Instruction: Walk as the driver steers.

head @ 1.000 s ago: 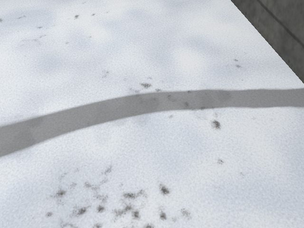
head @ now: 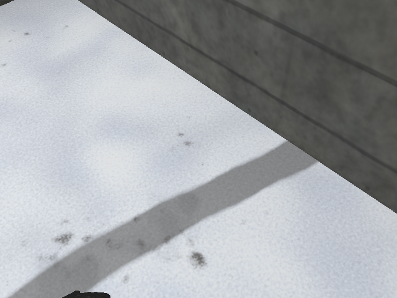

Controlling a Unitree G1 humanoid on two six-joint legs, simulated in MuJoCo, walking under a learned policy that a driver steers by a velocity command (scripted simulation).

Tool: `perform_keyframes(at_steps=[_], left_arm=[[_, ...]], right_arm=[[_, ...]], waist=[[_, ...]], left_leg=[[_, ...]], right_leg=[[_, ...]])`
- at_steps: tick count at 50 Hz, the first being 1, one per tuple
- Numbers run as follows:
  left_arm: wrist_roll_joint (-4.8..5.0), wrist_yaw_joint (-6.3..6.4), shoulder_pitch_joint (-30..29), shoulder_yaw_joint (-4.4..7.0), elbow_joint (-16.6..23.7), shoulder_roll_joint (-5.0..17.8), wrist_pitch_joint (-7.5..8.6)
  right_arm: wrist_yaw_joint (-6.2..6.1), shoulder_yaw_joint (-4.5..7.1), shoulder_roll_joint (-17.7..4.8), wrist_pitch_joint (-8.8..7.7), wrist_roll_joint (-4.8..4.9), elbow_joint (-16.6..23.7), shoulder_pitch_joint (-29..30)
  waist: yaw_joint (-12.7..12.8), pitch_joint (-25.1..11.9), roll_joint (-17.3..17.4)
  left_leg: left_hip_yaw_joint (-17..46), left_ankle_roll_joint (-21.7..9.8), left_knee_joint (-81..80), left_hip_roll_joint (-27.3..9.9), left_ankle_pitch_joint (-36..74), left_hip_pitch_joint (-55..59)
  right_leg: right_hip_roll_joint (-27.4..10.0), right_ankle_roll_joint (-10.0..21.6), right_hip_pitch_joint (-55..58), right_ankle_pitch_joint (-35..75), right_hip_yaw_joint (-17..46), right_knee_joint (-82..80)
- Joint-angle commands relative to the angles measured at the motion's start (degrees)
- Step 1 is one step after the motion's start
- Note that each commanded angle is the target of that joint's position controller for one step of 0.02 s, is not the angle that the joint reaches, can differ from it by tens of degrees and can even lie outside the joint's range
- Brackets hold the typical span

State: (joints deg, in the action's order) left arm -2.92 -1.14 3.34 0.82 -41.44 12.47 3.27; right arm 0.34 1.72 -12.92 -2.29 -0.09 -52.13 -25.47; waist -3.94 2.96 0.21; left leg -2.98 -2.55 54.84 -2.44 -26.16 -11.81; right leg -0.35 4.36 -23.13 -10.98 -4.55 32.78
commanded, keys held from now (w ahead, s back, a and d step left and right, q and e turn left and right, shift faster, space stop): w+q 0.14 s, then q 0.60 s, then w+q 0.26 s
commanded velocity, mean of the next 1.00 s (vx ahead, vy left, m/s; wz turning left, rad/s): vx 0.24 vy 0.00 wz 0.50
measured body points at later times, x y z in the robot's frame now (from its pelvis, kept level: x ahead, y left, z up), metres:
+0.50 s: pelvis +0.20 +0.03 -0.01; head +0.24 +0.05 +0.43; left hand +0.19 +0.29 -0.15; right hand +0.39 -0.19 -0.13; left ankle +0.28 +0.10 -0.73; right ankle +0.09 -0.10 -0.65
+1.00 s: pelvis +0.25 +0.00 +0.01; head +0.26 +0.00 +0.46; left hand +0.18 +0.29 -0.09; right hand +0.50 -0.17 -0.10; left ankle +0.26 +0.10 -0.71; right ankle +0.30 -0.09 -0.73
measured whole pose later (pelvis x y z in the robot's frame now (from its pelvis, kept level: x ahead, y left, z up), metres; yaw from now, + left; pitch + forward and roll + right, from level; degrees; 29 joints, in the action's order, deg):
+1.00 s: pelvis +0.25 +0.00 +0.01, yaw +34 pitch +2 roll +0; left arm -1.5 2.6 15.7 2.4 -44.0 16.0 0.5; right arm 0.4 5.7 -16.4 2.8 -1.1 -42.6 -14.9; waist 0.7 -2.2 1.0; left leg 8.9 -2.6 37.8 10.6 -19.0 -25.1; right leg 1.7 2.5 -12.3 -15.8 1.7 24.6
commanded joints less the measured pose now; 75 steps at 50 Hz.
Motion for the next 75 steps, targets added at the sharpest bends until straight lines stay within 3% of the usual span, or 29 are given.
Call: perform_keyframes(at_steps=[1,3,8,14,19,21,22,23,24,25,26,28,36,42,46,47,48,49,50,52,54,61,66,69,71,72,73,74,75], left_arm=[[1.33,1.09,12.89,2.63,-2.04,7.73,0.63],[1.81,1.32,10.73,1.89,-2.41,5.16,1.47],[2.10,1.80,13.64,2.37,-4.70,5.77,3.40],[2.34,2.77,15.13,2.42,-6.41,6.61,2.51],[2.59,3.77,15.19,3.76,-6.89,9.94,0.65],[2.90,3.47,14.62,4.04,-6.20,10.41,-0.37],[2.00,3.06,18.53,2.78,-3.90,4.80,-0.57],[2.47,2.85,21.20,2.75,-2.34,5.30,-1.69],[1.47,2.82,18.76,2.74,-2.82,6.88,-2.20],[1.64,2.69,14.24,2.80,-2.04,7.02,-2.16],[1.43,2.84,11.78,2.87,-1.74,6.90,-2.18],[0.61,2.83,12.97,2.91,-1.73,6.68,-3.85],[1.21,3.06,8.11,2.92,0.46,6.55,-6.11],[1.22,2.25,7.15,2.89,1.55,7.55,-4.48],[2.42,2.62,16.88,2.64,-0.74,7.17,-2.76],[2.13,3.46,23.20,2.99,-2.62,8.27,-2.38],[2.05,4.60,22.94,4.12,-2.97,13.25,-2.02],[0.98,4.86,16.41,4.54,0.44,17.06,-1.93],[0.38,4.60,11.63,4.67,0.59,15.89,-1.86],[1.39,3.48,8.18,3.48,1.00,11.23,-0.64],[1.65,2.95,9.88,3.34,0.98,10.69,0.06],[1.27,1.64,22.00,3.95,-3.53,10.97,1.36],[1.39,1.64,22.96,3.96,-5.27,11.08,1.57],[1.90,1.99,23.33,3.74,-7.21,11.67,0.69],[3.02,2.36,22.45,3.47,-7.83,12.51,0.49],[3.21,2.20,21.52,2.74,-6.36,10.80,0.87],[3.97,1.13,24.66,0.68,-2.12,2.59,0.84],[3.29,1.90,22.91,2.66,-3.99,9.79,-0.08],[4.18,1.92,19.61,2.34,-3.41,8.24,-0.27]], right_arm=[[0.05,1.87,-6.37,-0.69,0.34,4.98,2.03],[0.71,1.99,-5.03,0.88,-1.18,3.17,-0.49],[1.90,2.52,-3.56,2.46,-1.49,5.18,5.81],[2.57,1.12,-1.27,2.19,-1.82,8.87,14.99],[2.24,2.09,-4.44,1.77,-2.81,9.37,10.30],[1.00,3.48,-7.87,0.15,-3.47,7.46,1.28],[0.33,5.02,-14.94,-0.29,-2.88,7.93,1.84],[0.27,6.36,-18.65,0.69,-0.07,8.96,0.28],[-0.12,6.13,-16.34,1.85,1.08,10.68,3.61],[-0.60,4.95,-12.36,2.63,0.88,11.17,7.56],[-0.84,3.93,-9.33,3.08,0.42,11.01,9.98],[-0.97,3.46,-7.69,3.20,0.16,11.22,11.58],[-0.52,4.77,-11.19,3.85,-0.74,12.41,10.74],[-0.17,5.51,-12.31,4.45,-1.35,12.89,10.00],[0.53,5.74,-11.60,4.80,-1.20,14.20,15.50],[0.29,5.51,-10.25,4.72,-1.00,15.33,18.60],[-0.22,4.78,-6.09,4.49,-0.06,14.71,15.00],[-0.33,3.91,-4.26,3.59,-0.33,16.22,13.80],[0.21,4.85,-9.51,3.03,-1.80,16.24,16.69],[2.15,5.18,-10.45,2.81,-2.21,14.13,12.27],[3.24,4.87,-9.88,3.37,-2.56,13.06,10.66],[4.45,3.34,-7.32,3.47,-2.32,16.33,22.60],[5.51,1.89,-5.56,2.73,-2.26,19.27,29.43],[4.54,1.45,-4.66,2.11,-2.79,18.74,26.41],[2.95,2.37,-6.28,0.68,-3.39,13.90,11.24],[2.02,3.31,-9.51,0.12,-4.26,11.53,3.12],[1.10,4.52,-17.14,-0.28,-3.47,12.41,2.30],[0.02,5.21,-17.04,0.39,-0.29,11.94,-2.05],[-0.48,4.14,-14.08,0.36,0.03,10.95,3.06]], waist=[[6.15,-5.47,-4.86],[3.40,-2.77,-6.61],[2.37,0.35,-4.64],[3.86,1.25,-5.66],[2.11,-3.49,-6.22],[-2.62,-9.57,0.04],[1.63,-13.24,11.01],[1.11,-22.87,14.06],[0.70,-20.41,4.50],[1.29,-12.14,1.83],[2.95,-6.52,-0.68],[4.77,-5.94,1.19],[2.68,-6.99,5.51],[2.12,-6.74,7.58],[8.14,-4.34,7.92],[11.74,-2.12,6.61],[9.61,-1.88,-8.17],[6.76,-2.36,-12.68],[4.33,2.27,-5.39],[1.08,1.37,-5.43],[2.16,0.87,-7.93],[9.34,3.70,-6.70],[10.32,4.43,-8.20],[7.81,2.53,-9.12],[0.31,-6.87,-7.80],[-3.41,-13.34,-4.68],[-0.19,-23.42,12.88],[-3.89,-29.88,5.02],[-0.98,-21.54,5.30]], left_leg=[[5.56,-1.83,11.72,-2.27,5.85,-22.87],[4.95,-0.77,9.69,-3.08,9.07,-18.78],[4.10,0.71,8.43,-3.19,17.13,-25.03],[-2.09,0.57,-12.21,-0.54,26.03,-19.19],[-4.81,-3.97,-19.09,4.44,16.57,-11.12],[-0.80,-7.08,-29.87,4.20,30.92,1.73],[16.37,-11.59,-22.93,-11.45,68.18,14.28],[36.46,-23.23,-28.06,-20.18,73.20,23.07],[32.38,-22.61,-31.55,-19.20,58.16,18.99],[28.26,-20.52,-33.92,-16.36,47.84,11.03],[24.81,-17.13,-35.96,-12.71,43.53,4.71],[20.33,-13.40,-37.42,-8.21,40.48,-1.09],[24.95,-9.47,-41.18,-4.35,11.19,-2.15],[32.81,-9.88,-44.57,-4.02,-9.52,-2.72],[31.13,-6.44,-43.89,0.37,-10.99,-15.45],[27.11,-1.69,-41.07,4.96,-11.66,-22.42],[18.51,0.69,-21.49,10.25,-12.09,-29.55],[11.54,1.06,-6.42,13.62,-3.75,-35.73],[12.95,1.24,-1.84,8.05,4.75,-35.69],[11.52,1.84,4.96,7.12,11.75,-31.17],[8.61,2.51,10.64,5.82,13.69,-31.01],[6.37,4.01,1.80,2.25,17.07,-37.57],[-0.55,1.62,-11.48,0.60,15.72,-30.98],[-5.34,-1.76,-19.49,5.29,10.75,-18.07],[-4.13,-4.67,-28.00,8.77,20.52,2.02],[3.99,-6.20,-28.36,1.43,25.35,18.07],[31.50,-14.42,-25.74,-21.92,53.70,36.69],[33.86,-17.56,-26.54,-22.85,71.21,33.31],[23.72,-16.61,-27.19,-19.56,75.66,27.11]], right_leg=[[-18.19,5.65,23.09,6.55,19.05,-18.84],[-14.64,3.14,16.74,8.00,11.59,-21.89],[-14.07,3.88,16.58,17.89,3.16,-24.81],[-12.15,3.49,16.92,36.55,-7.62,-18.69],[-14.22,2.13,23.44,50.83,-8.18,-2.41],[-10.50,-1.40,18.59,34.04,-9.27,20.26],[-3.24,-3.83,3.12,-15.54,-8.79,36.98],[5.02,-5.74,-8.13,-27.92,1.78,50.17],[0.58,-5.72,-10.85,-23.79,6.71,50.64],[-0.76,-5.69,-12.08,-19.41,6.47,47.96],[-2.27,-5.85,-11.69,-16.36,6.67,42.85],[-2.46,-6.08,-6.51,-12.96,6.66,37.00],[-0.76,-7.27,-7.61,-9.49,7.98,24.12],[1.66,-6.42,-3.23,-13.30,7.27,14.48],[5.31,-1.74,17.24,-14.65,5.10,-5.14],[4.65,-0.39,26.38,-10.93,3.86,-16.74],[-7.74,0.39,31.02,-20.10,16.49,-22.64],[-24.14,4.48,26.48,-32.50,38.53,-27.85],[-22.94,6.29,17.16,-34.58,37.79,-28.68],[-15.79,3.53,15.33,-26.24,26.38,-27.39],[-12.38,2.54,15.46,-21.10,18.10,-27.42],[-13.73,3.74,25.81,-3.05,8.53,-25.80],[-14.87,3.13,26.55,11.45,1.28,-22.98],[-13.93,1.73,24.98,42.15,-3.15,-13.07],[-12.09,-0.50,20.71,51.19,-5.80,5.52],[-10.45,-2.02,8.70,31.66,-6.02,18.36],[-1.70,-5.11,-11.26,-25.12,-5.58,39.60],[-0.74,-4.37,-8.13,-21.61,4.49,45.46],[-3.02,-4.04,-9.80,-17.54,6.52,45.47]])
